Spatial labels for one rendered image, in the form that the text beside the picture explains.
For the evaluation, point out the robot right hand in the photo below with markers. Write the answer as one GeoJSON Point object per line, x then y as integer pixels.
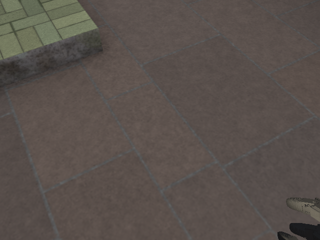
{"type": "Point", "coordinates": [306, 206]}

